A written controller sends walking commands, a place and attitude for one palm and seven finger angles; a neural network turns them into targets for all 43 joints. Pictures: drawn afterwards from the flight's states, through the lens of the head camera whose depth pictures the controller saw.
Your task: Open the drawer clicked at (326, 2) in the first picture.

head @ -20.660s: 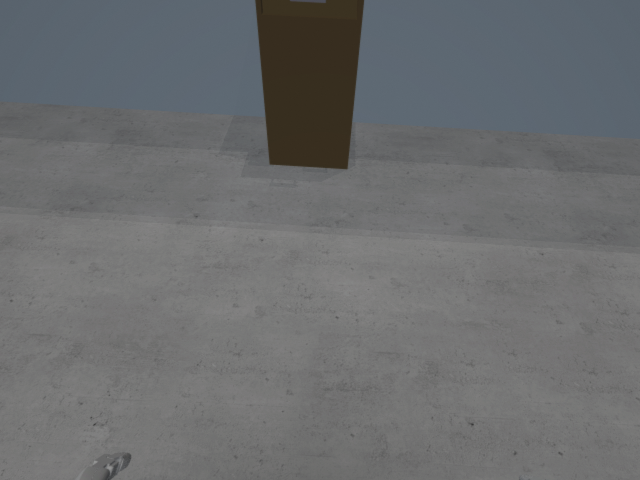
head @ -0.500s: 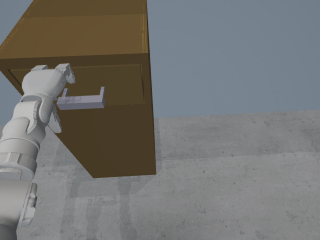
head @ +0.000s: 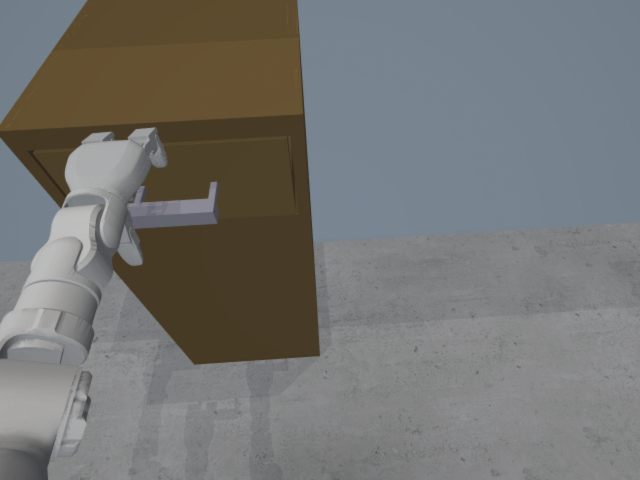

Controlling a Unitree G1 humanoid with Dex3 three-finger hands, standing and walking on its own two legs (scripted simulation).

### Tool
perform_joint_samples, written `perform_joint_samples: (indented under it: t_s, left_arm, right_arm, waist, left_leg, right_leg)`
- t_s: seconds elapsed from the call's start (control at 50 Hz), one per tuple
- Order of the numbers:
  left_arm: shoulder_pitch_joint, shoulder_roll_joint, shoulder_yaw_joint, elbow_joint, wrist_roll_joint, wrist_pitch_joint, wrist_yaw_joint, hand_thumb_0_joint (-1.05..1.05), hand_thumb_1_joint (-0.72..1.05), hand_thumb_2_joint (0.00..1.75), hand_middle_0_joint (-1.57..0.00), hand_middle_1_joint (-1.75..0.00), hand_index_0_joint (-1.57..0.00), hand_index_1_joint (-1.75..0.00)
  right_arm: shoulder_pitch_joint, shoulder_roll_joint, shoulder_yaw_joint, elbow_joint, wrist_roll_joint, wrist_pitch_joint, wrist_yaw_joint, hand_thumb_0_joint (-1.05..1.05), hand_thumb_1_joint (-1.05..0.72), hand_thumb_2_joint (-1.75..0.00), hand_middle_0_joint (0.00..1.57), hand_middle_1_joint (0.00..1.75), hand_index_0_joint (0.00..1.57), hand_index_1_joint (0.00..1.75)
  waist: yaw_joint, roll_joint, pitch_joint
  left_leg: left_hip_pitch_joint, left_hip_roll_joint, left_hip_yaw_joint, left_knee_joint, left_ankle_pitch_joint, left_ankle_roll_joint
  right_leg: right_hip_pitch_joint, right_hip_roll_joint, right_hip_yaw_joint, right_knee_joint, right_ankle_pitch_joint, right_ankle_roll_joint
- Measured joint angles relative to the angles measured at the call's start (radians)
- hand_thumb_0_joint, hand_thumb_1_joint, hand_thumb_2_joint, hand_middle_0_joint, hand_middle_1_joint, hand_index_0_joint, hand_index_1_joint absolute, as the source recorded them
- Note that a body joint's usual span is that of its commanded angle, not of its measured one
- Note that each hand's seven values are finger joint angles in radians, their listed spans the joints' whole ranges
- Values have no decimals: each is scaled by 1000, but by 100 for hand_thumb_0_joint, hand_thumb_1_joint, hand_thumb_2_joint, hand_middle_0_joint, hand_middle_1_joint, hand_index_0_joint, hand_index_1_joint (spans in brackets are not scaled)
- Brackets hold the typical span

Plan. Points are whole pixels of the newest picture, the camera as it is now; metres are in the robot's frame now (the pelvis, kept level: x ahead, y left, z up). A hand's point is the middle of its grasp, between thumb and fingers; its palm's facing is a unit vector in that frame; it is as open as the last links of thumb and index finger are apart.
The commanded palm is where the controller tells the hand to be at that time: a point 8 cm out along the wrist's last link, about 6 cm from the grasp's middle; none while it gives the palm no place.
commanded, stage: re-aim the fingers above the handle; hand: left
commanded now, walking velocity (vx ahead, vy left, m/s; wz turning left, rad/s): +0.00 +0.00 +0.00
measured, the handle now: (175, 201) +0.49 +0.24 +0.04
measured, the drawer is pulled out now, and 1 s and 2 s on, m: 0.00 0.00 0.00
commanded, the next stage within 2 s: lower the fingers behind the handle in 0.80 s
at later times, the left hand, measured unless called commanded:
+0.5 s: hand (131, 193) +0.45 +0.27 +0.10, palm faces -0.02 -0.01 -1.00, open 13.6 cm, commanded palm +0.43 +0.26 +0.16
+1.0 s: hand (149, 204) +0.45 +0.25 +0.08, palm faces -0.02 -0.02 -1.00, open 13.6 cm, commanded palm +0.44 +0.26 +0.15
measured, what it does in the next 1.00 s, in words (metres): stands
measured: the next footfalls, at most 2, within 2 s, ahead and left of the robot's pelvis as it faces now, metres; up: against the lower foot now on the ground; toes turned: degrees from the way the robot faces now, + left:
none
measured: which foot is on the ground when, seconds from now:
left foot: down 0.00-1.00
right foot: down 0.00-1.00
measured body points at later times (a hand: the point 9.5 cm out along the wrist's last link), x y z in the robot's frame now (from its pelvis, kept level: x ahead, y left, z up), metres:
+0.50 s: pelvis -0.01 +0.00 +0.00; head +0.06 -0.01 +0.44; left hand +0.44 +0.27 +0.16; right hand +0.07 -0.27 -0.13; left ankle -0.03 +0.06 -0.72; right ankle -0.01 -0.11 -0.72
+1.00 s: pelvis +0.00 +0.00 -0.01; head +0.07 -0.01 +0.44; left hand +0.45 +0.25 +0.13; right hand +0.07 -0.27 -0.14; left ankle -0.03 +0.06 -0.72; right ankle -0.01 -0.11 -0.72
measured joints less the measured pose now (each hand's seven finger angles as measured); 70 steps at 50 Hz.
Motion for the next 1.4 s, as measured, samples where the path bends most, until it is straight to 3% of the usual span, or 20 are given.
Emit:
perform_joint_samples:
  t_s: [0.14, 0.26, 0.38, 0.52, 0.72, 0.88, 1.14, 1.4]
  left_arm:
    - [3, -17, -57, -20, -17, -14, -45, 0, -49, 30, -32, -120, -32, -120]
    - [-13, -17, -40, -11, 1, -62, -15, 0, -49, 30, -32, -120, -32, -120]
    - [-66, 29, -5, 62, 18, -31, 21, 0, -49, 30, -32, -120, -32, -121]
    - [-86, 23, -36, 74, -1, -15, -14, 0, -49, 30, -34, -121, -34, -125]
    - [-79, 14, -65, 90, -2, -32, -51, 0, -49, 30, -32, -120, -32, -122]
    - [-49, 10, -21, 60, 12, -85, 10, 0, -49, 30, -36, -121, -32, -121]
    - [-85, -13, -30, 129, 25, -36, 69, 0, -49, 30, -38, -121, -36, -124]
    - [-123, 17, -19, 188, 40, -31, 77, 0, -49, 30, -34, -121, -34, -125]
  right_arm:
    - [1, -12, -4, 6, 4, -2, -6, 0, -90, -90, 21, 30, 20, 30]
    - [-18, -19, -4, -2, -2, -18, -14, 0, -90, -90, 21, 30, 20, 30]
    - [-20, -18, 2, -6, -1, -28, -16, 0, -90, -90, 21, 30, 20, 30]
    - [20, -19, 5, 9, 5, -15, -17, 0, -90, -90, 21, 30, 20, 30]
    - [28, -15, 3, 4, 6, -13, -17, 0, -90, -90, 21, 30, 20, 30]
    - [28, -15, -9, 6, -6, -29, -14, 0, -90, -90, 21, 30, 20, 30]
    - [11, -5, 8, 13, -1, -29, -9, 0, -90, -90, 21, 30, 20, 30]
    - [25, -22, 16, -8, 5, -30, -26, 0, -90, -90, 21, 30, 20, 30]
  waist:
    - [5, -12, 10]
    - [-6, -23, 20]
    - [-17, -24, 20]
    - [-7, -16, 5]
    - [-22, -21, 10]
    - [-20, -16, 10]
    - [-25, -19, -1]
    - [-46, -34, -6]
  left_leg:
    - [22, -4, -15, 0, 3, -1]
    - [3, -4, -13, 15, 1, -3]
    - [-30, 1, -5, 25, 0, -5]
    - [-30, 1, -13, 22, -2, -5]
    - [-34, 3, -16, 33, -8, -6]
    - [-63, 2, -15, 52, -16, -6]
    - [-71, 4, -14, 52, -11, -9]
    - [-109, 16, -6, 74, -5, -17]
  right_leg:
    - [27, -5, -15, -5, 0, -2]
    - [7, -4, -16, 13, -2, -4]
    - [-28, 1, -9, 24, 0, -6]
    - [-24, 1, -16, 15, -1, -6]
    - [-25, 3, -21, 20, -5, -9]
    - [-55, 2, -21, 41, -14, -7]
    - [-65, 4, -22, 42, -9, -11]
    - [-104, 15, -17, 60, 5, -17]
